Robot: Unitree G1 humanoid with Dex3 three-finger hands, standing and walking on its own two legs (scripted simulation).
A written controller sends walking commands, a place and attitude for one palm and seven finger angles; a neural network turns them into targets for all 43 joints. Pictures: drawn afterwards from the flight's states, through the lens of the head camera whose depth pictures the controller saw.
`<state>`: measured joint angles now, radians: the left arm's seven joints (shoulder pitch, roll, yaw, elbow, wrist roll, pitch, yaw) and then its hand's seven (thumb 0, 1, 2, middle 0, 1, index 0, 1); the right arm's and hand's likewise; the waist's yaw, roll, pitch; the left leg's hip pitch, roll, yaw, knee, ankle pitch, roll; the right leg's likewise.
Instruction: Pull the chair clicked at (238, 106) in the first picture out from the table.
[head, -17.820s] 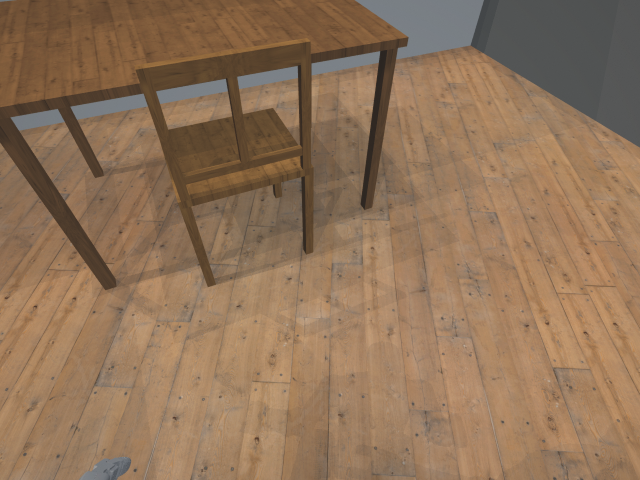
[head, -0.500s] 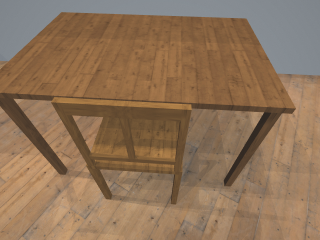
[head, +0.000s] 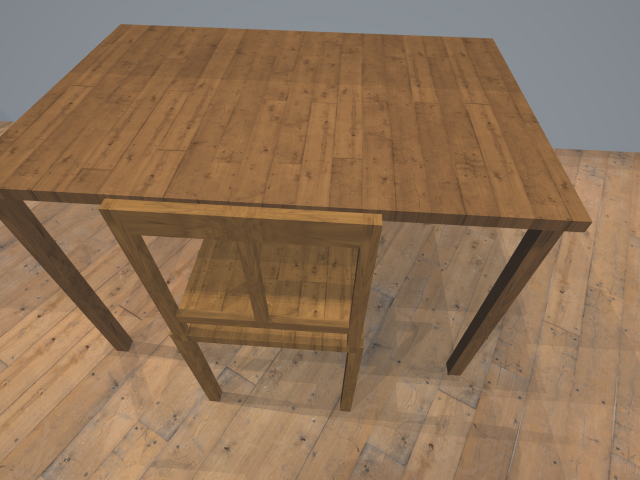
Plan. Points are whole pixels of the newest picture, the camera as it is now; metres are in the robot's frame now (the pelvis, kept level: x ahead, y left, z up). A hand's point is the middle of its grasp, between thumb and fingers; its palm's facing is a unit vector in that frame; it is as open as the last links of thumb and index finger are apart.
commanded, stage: look again from close up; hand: left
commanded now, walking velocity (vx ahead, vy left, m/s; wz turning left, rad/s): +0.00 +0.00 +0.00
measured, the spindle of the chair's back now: (254, 282) +0.46 +0.15 -0.12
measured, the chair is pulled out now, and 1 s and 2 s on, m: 0.00 0.00 0.00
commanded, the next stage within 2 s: raise the hand toward the chair's back in 0.64 s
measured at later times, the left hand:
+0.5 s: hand out of the picture -0.02 +0.15 -0.17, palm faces +0.03 -0.98 -0.17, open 7.4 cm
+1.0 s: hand (211, 414) +0.20 +0.15 -0.01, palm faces +0.14 -0.99 -0.05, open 8.0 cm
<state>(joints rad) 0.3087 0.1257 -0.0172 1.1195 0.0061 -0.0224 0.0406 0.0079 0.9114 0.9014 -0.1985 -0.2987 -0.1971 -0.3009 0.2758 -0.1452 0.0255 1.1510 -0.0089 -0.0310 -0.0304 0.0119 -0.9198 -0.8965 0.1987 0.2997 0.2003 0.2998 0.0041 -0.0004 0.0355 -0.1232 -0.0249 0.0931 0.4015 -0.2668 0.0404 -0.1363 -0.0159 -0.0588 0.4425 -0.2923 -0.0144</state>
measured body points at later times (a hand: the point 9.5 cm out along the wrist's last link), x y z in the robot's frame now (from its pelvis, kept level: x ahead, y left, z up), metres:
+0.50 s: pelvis +0.00 -0.01 +0.00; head +0.01 -0.01 +0.45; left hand -0.02 +0.20 -0.16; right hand -0.01 -0.22 -0.16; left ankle -0.03 +0.09 -0.74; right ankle -0.03 -0.11 -0.74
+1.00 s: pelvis -0.03 -0.01 -0.03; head -0.03 -0.03 +0.42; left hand +0.19 +0.20 -0.01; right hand +0.11 -0.28 -0.12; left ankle -0.03 +0.09 -0.74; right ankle -0.03 -0.10 -0.74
